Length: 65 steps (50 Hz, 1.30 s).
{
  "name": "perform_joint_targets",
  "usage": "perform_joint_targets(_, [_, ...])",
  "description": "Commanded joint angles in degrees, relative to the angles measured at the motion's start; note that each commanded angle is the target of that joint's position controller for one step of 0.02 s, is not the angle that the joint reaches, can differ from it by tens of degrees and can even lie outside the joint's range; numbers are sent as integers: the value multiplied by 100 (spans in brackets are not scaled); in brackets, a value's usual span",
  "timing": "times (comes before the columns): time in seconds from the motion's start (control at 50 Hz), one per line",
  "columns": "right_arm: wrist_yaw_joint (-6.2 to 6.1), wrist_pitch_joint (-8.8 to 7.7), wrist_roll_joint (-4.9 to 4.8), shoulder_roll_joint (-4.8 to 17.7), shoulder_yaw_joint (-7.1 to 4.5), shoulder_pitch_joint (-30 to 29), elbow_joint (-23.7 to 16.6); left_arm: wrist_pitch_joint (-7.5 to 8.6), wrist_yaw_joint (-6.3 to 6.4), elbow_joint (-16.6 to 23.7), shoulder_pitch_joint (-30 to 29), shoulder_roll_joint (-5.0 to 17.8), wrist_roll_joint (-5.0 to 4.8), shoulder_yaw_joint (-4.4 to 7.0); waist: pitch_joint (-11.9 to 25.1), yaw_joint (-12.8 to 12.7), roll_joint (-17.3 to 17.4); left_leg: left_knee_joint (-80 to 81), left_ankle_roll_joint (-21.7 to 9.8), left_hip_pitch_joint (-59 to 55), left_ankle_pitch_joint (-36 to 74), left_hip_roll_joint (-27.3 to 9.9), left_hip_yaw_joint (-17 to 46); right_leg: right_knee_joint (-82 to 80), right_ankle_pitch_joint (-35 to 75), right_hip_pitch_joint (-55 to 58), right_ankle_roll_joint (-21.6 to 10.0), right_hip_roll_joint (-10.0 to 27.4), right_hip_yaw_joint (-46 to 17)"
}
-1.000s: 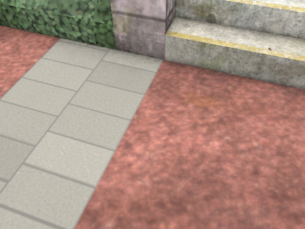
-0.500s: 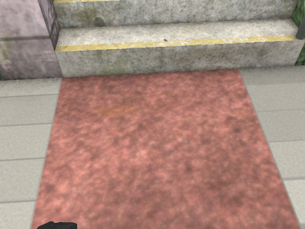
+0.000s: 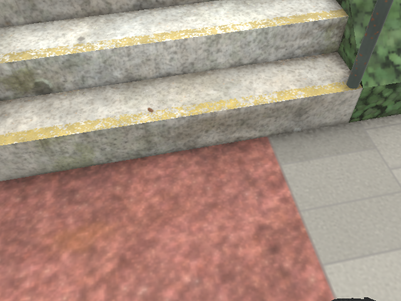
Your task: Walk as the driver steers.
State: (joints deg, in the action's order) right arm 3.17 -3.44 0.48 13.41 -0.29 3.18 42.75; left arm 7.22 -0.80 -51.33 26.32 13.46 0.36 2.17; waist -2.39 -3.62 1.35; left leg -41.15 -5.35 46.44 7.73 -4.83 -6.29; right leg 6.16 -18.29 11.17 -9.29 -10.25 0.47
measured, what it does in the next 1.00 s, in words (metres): walks ahead, turning left: left foot, then right foot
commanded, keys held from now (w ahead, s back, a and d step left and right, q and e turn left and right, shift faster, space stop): w+q+shift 0.88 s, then e+shift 0.12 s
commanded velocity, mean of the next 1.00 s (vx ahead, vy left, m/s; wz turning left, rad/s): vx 0.97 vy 0.00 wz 0.78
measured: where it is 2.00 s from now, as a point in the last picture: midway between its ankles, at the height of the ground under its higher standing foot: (122, 102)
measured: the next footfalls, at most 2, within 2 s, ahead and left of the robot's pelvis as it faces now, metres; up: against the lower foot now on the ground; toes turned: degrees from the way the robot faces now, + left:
left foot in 0.12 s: +0.32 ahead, +0.04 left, +0.00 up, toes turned +7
right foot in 0.54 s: +0.75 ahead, -0.06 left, +0.00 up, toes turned +30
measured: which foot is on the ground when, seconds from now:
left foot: up 0.00-0.10, down 0.12-0.52, up 0.54-0.92, down 0.94-1.00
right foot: down 0.00-0.12, up 0.14-0.52, down 0.54-0.94, up 0.96-1.00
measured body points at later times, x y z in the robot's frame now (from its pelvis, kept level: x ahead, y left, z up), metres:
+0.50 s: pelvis +0.48 +0.01 +0.00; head +0.51 +0.03 +0.45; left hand +0.70 +0.27 -0.04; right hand +0.53 -0.28 -0.11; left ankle +0.28 +0.03 -0.72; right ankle +0.72 -0.09 -0.70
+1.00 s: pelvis +0.83 +0.18 -0.01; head +0.86 +0.21 +0.44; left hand +0.65 +0.37 -0.15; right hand +1.16 +0.20 -0.09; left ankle +0.87 +0.27 -0.73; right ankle +0.79 -0.05 -0.59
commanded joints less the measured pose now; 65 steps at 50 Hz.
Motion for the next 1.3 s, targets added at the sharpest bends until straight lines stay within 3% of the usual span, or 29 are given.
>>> perform_joint_targets(0.02, [27,-82,-89,509,-76,-96,-176,103,164,151,25,921,85,127,-116,345,-536,536,-290,-1563,434,705,-323,83,7203,-605,894,1562,484])
perform_joint_targets(0.1, [-79,69,-70,1278,-419,2893,796,-170,472,392,-959,1397,339,273,1045,1982,-756,602,-687,-4242,-649,1157,-201,4228,9401,-762,1127,1880,732])
perform_joint_targets(0.12, [-148,117,-111,1458,-585,4079,1103,-221,440,557,-1724,1582,267,362,1076,2783,-109,1193,-1149,-5249,-833,755,337,7442,6497,-1937,1070,1081,974])
perform_joint_targets(0.14, [-183,208,-96,1201,-515,3615,1285,-37,274,961,-2050,290,333,29,562,1740,1612,132,-1354,-6309,1,241,1634,9598,-859,-5090,1054,95,358])
perform_joint_targets(0.16, [-224,155,25,1363,-502,2517,865,33,165,1404,-1000,29,25,-156,1516,671,1691,1557,-2411,-6854,-2200,-818,4663,9899,-1011,-6305,1052,360,-887])
perform_joint_targets(0.18, [-231,160,61,981,-498,2112,591,154,98,1315,-1116,523,207,-179,1158,752,293,2781,-2259,-6098,-4119,-1042,5356,9134,-356,-6256,847,751,-1110])
perform_joint_targets(0.22, [-245,76,53,749,-439,1837,621,126,45,1360,-1486,702,391,-173,48,244,-1009,3207,-1738,-4009,-3873,-651,4573,7870,55,-5653,831,1189,-885])
perform_joint_targets(0.28, [-260,-169,-20,950,-427,1811,614,-255,18,1599,-1817,507,499,-320,-530,8,-863,3450,-1488,-2052,-3032,163,3358,6320,310,-4784,1151,1569,-465])
perform_joint_targets(0.34, [-228,-264,-50,1144,-544,1973,559,-242,-51,2027,-2861,460,247,-404,-571,442,-350,3556,-1218,-1663,-1787,544,2797,4273,1646,-3981,1325,1583,-166])
perform_joint_targets(0.46, [-196,-212,-89,1318,-707,2403,596,-149,27,2220,-3310,578,131,-370,60,978,278,2400,-574,-3719,626,468,2883,2107,2280,-3358,1130,1020,-145])
perform_joint_targets(0.5, [-210,-220,-31,1590,-759,2169,519,-78,124,1938,-2311,1064,126,-157,819,432,238,1032,-341,-4057,1822,464,2890,1945,1390,-2154,966,827,-199])
perform_joint_targets(0.52, [-188,-254,-24,1663,-774,1783,403,-22,201,1663,-1192,1328,146,-27,1400,-235,189,-217,-236,-3470,1485,644,2793,2108,1026,-849,832,1166,-421])
perform_joint_targets(0.54, [-197,-333,-30,1106,-613,1538,199,-6,334,1450,206,1757,282,157,2233,-788,-333,-1928,-272,-2631,-173,869,2340,2210,-770,528,665,2329,-1398])
perform_joint_targets(0.56, [-212,-321,-380,223,-345,2281,-100,-32,311,1430,-90,2124,538,255,2941,-104,-2272,-3499,-60,-674,-3798,1403,1615,1264,-1936,1830,-3,3985,-4519])
perform_joint_targets(0.58, [-272,-190,-211,754,-327,1951,-10,-99,255,1451,-532,1728,412,310,2376,-68,-1779,-3844,-203,21,-3153,730,1348,895,-3047,1199,-60,3717,-4866])
perform_joint_targets(0.62, [-182,-79,3,1041,-404,1009,-40,-115,177,1357,-1001,886,324,129,1066,-106,-403,-3346,-100,-130,-2271,290,1133,883,-715,-252,218,3084,-2691])
perform_joint_targets(0.7, [-7,152,152,488,-235,462,-421,39,87,684,-515,477,163,11,498,249,-705,-3190,-23,-35,-2147,-84,988,856,2589,-1012,517,2705,-789])
perform_joint_targets(0.84, [162,195,138,604,-16,-701,-1059,229,59,577,-989,1165,128,158,-96,581,-507,-377,-196,-1651,-790,381,-71,331,5188,-2069,980,2099,1297])
perform_joint_targets(0.9, [-5,243,286,861,-106,718,-636,101,220,563,-963,1387,148,166,803,1317,-916,-521,-516,-3117,-1265,908,-231,2341,8601,-1486,968,2381,1306])
perform_joint_targets(0.94, [-203,91,440,1153,-311,2752,95,-31,155,863,-1697,1317,-56,86,1397,2214,-283,1482,-819,-5676,100,699,455,5810,5841,-2960,846,1896,1234])
perform_joint_targets(0.96, [-264,7,360,1605,-404,2092,233,-77,113,842,-1407,617,24,-65,607,1359,1220,1265,-483,-6186,4034,-150,1191,8265,-727,-5008,967,822,1224])
perform_joint_targets(0.98, [-306,1,378,1940,-491,2202,8,-133,162,924,42,364,-205,-200,2483,650,1217,591,-1493,-7629,7610,-1923,2814,9943,-1162,-5729,883,881,-111])
perform_joint_targets(1.0, [-333,39,307,1660,-496,1886,-230,-222,277,798,-296,688,-214,-168,2926,931,2,1015,-1685,-7139,5849,-1955,2776,10183,-576,-5690,919,890,-426])
perform_joint_targets(1.04, [-386,40,215,1015,-203,1131,-129,-363,283,794,-475,547,33,-182,1287,244,-521,1636,-1197,-4822,2851,-1424,2000,10004,-629,-5674,1027,1098,-277])
perform_joint_targets(1.08, [-383,-99,97,634,-25,911,-25,-671,209,700,-256,350,195,-169,538,-93,-302,2238,-862,-3040,1924,-1140,1109,9461,-654,-5056,1055,1128,-226])
perform_joint_targets(1.12, [-260,-243,209,921,-122,1451,305,-921,429,926,-788,-58,124,-127,512,170,602,2560,-1206,-3210,2243,-1441,1219,12081,-1193,-6094,927,644,262])
perform_joint_targets(1.18, [-367,-229,144,703,-121,2032,712,-909,672,1838,-2457,-393,93,-172,90,397,314,2912,-843,-4436,-631,-1706,1179,13430,-1722,-8760,523,846,-406])
perform_joint_targets(1.24, [-488,-91,101,398,15,2091,951,-871,534,2347,-3088,-764,83,-399,-160,79,-473,3028,-236,-3947,-836,-1100,248,12200,-1207,-8907,387,870,87])
perform_joint_targets(1.3, [-709,-38,-7,836,-29,1651,841,-1084,358,2692,-3108,-809,203,-509,284,-65,56,3699,-321,-3440,2083,-566,-690,9499,-1052,-6713,572,1006,982])
Keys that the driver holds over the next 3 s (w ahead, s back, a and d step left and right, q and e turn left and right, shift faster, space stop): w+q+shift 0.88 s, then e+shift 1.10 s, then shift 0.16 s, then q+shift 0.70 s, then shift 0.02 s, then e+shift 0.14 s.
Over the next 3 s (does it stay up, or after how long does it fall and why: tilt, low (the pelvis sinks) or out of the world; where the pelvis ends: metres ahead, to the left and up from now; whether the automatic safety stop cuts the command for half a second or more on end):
stays up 1.09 0.56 0.21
